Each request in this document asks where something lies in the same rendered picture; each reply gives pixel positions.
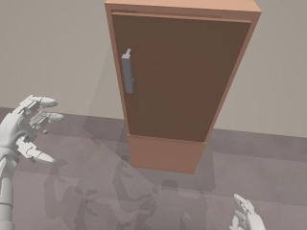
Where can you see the left robot forearm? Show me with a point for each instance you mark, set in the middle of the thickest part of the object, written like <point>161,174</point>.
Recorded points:
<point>8,162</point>

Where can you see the handle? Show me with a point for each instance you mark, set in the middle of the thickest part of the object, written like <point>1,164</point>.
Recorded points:
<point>127,71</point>

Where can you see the robot right hand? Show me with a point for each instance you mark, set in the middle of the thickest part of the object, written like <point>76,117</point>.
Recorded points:
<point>249,219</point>

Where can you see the cupboard door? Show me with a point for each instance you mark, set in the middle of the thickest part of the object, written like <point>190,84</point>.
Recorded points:
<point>180,67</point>

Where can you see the robot left hand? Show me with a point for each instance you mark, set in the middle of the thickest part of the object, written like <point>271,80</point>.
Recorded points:
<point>15,126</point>

